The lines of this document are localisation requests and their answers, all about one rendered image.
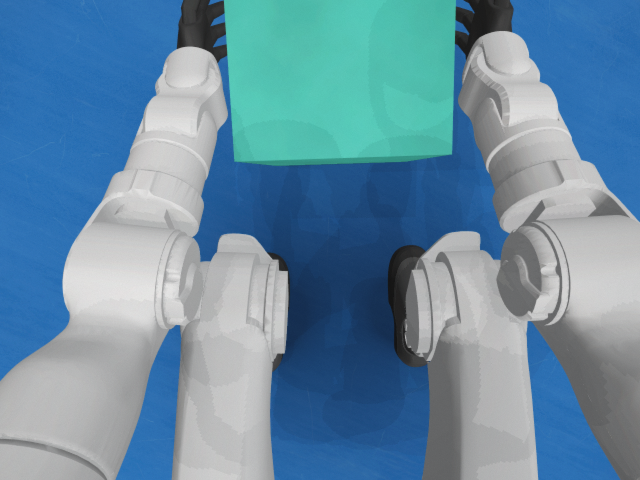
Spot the carton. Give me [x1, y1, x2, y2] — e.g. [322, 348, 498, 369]
[224, 0, 456, 166]

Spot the left robot foot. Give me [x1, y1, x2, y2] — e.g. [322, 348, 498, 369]
[267, 252, 290, 372]

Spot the left robot forearm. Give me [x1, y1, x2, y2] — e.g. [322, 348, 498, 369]
[62, 47, 228, 311]

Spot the robot right thigh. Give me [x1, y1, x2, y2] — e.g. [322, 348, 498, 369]
[406, 250, 538, 480]

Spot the left robot upper arm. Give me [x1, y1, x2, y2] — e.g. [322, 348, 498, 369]
[0, 222, 203, 480]

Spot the right robot hand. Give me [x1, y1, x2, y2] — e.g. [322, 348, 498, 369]
[455, 0, 514, 60]

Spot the left robot hand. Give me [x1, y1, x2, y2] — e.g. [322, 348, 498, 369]
[177, 0, 227, 63]

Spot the right robot forearm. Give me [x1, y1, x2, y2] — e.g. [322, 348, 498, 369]
[458, 31, 640, 233]

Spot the right robot upper arm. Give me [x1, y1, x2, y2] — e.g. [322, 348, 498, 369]
[496, 215, 640, 480]

